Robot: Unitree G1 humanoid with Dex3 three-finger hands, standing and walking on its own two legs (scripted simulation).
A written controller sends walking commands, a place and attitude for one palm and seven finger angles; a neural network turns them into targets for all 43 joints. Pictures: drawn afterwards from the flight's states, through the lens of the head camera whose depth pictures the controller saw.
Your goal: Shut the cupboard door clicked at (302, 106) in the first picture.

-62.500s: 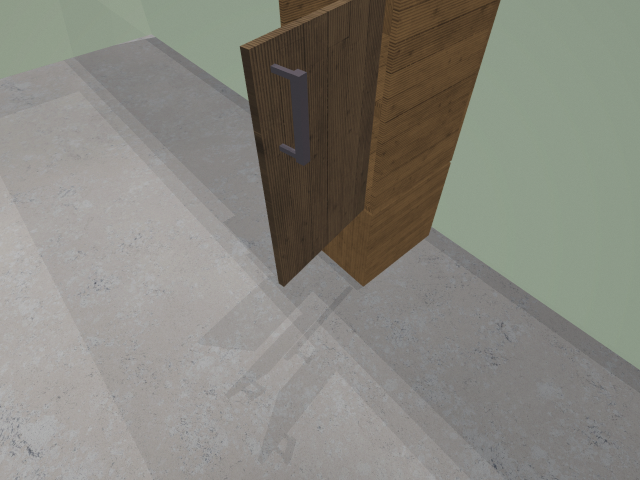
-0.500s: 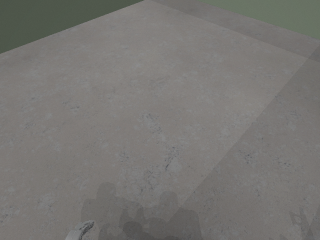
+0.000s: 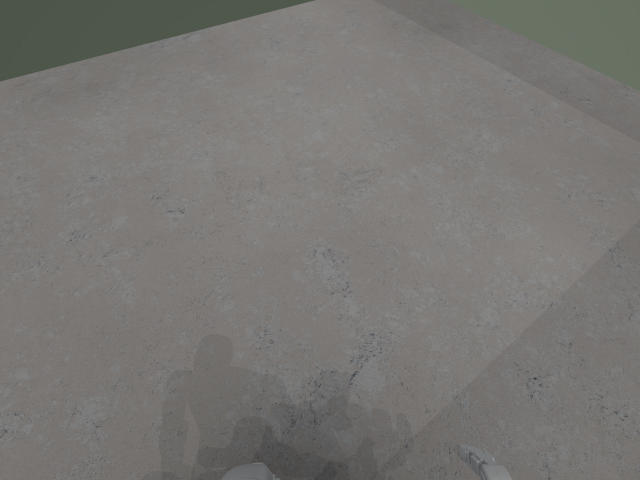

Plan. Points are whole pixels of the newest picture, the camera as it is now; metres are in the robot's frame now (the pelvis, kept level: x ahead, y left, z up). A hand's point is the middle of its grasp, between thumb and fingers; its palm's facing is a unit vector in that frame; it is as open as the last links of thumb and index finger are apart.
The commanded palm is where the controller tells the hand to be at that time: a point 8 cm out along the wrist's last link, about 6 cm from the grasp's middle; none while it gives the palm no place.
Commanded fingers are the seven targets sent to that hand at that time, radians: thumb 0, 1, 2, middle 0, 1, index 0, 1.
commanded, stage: turn to face it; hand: left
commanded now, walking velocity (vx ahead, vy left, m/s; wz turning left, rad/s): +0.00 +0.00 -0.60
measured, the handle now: out of the picture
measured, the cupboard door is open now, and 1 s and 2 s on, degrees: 24 24 24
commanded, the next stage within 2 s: none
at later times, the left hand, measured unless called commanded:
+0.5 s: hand (194, 428) +0.20 +0.21 -0.17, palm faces -0.22 -0.94 -0.25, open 7.4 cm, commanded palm none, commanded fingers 0.00 0.90 0.90 -0.20 -0.30 -0.20 -0.30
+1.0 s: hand (294, 352) +0.32 +0.07 -0.14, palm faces -0.58 -0.78 -0.26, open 7.4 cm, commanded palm none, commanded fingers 0.00 0.90 0.90 -0.20 -0.30 -0.20 -0.30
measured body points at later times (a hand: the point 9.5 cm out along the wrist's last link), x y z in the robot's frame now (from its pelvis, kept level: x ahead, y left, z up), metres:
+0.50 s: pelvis +0.08 +0.01 +0.00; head +0.13 +0.02 +0.45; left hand +0.21 +0.26 -0.15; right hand +0.10 -0.27 -0.12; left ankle +0.11 +0.12 -0.73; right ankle +0.03 -0.11 -0.71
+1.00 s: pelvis +0.10 -0.02 +0.01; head +0.14 -0.06 +0.45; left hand +0.35 +0.11 -0.12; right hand +0.00 -0.27 -0.14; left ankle +0.16 +0.11 -0.66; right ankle +0.03 -0.11 -0.73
